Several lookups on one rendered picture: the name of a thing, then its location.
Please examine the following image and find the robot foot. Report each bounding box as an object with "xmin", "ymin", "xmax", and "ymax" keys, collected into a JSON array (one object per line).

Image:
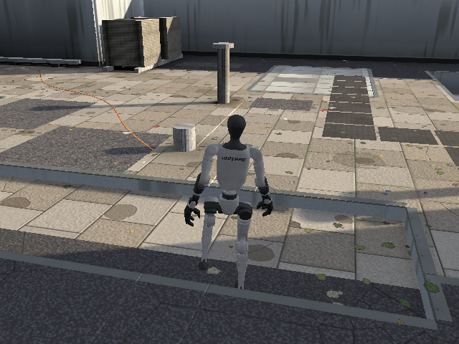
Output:
[
  {"xmin": 235, "ymin": 280, "xmax": 245, "ymax": 290},
  {"xmin": 198, "ymin": 259, "xmax": 209, "ymax": 270}
]

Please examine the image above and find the robot left upper arm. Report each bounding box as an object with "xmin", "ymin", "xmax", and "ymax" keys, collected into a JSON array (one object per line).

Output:
[{"xmin": 199, "ymin": 144, "xmax": 219, "ymax": 185}]

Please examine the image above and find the robot left forearm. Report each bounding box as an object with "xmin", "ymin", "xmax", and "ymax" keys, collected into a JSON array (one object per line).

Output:
[{"xmin": 187, "ymin": 173, "xmax": 205, "ymax": 209}]

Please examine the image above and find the robot left hand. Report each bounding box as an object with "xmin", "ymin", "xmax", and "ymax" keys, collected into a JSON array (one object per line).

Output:
[{"xmin": 184, "ymin": 205, "xmax": 200, "ymax": 226}]

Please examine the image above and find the robot right upper arm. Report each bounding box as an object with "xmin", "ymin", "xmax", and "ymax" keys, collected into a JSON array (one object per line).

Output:
[{"xmin": 249, "ymin": 147, "xmax": 266, "ymax": 188}]

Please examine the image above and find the robot right foot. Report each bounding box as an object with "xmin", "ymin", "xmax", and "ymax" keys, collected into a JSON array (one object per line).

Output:
[{"xmin": 235, "ymin": 280, "xmax": 245, "ymax": 290}]

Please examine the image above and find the robot right forearm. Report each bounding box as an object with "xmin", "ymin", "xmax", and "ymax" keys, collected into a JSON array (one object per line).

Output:
[{"xmin": 258, "ymin": 177, "xmax": 272, "ymax": 204}]

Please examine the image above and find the robot right hand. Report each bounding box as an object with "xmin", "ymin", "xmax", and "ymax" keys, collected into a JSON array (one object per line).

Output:
[{"xmin": 257, "ymin": 201, "xmax": 273, "ymax": 216}]

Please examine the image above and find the robot left foot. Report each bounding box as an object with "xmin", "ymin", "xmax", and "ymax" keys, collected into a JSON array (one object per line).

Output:
[{"xmin": 198, "ymin": 259, "xmax": 209, "ymax": 270}]

